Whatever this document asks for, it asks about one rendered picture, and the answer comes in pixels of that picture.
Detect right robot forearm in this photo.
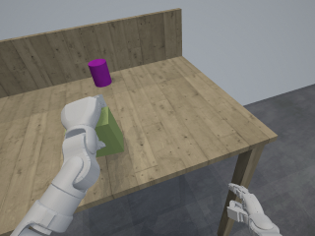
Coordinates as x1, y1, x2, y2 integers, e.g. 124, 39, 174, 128
248, 212, 283, 236

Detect right robot hand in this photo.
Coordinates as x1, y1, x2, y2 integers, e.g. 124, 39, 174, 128
227, 183, 264, 228

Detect table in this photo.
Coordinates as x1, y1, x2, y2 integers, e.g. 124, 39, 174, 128
0, 8, 278, 236

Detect left robot hand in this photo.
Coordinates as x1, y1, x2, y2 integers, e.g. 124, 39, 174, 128
60, 94, 107, 150

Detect left robot forearm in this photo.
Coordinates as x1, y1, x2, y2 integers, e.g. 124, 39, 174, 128
10, 125, 100, 236

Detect sponge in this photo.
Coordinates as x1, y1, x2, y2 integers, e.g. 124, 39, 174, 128
64, 106, 124, 157

